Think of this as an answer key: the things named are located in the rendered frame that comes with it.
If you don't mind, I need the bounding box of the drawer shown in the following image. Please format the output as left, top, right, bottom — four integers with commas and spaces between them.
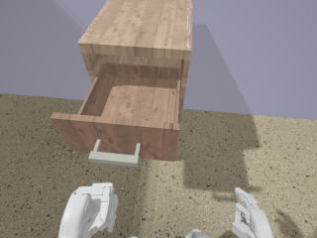
51, 62, 181, 162

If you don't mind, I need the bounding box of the robot left hand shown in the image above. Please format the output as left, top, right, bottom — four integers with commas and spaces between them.
57, 182, 119, 238

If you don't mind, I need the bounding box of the handle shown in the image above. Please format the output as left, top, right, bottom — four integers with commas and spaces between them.
88, 139, 141, 168

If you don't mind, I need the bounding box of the cabinet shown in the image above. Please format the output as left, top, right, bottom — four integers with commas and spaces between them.
78, 0, 192, 125

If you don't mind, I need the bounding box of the robot right hand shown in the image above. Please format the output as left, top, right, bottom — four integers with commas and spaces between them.
232, 187, 274, 238

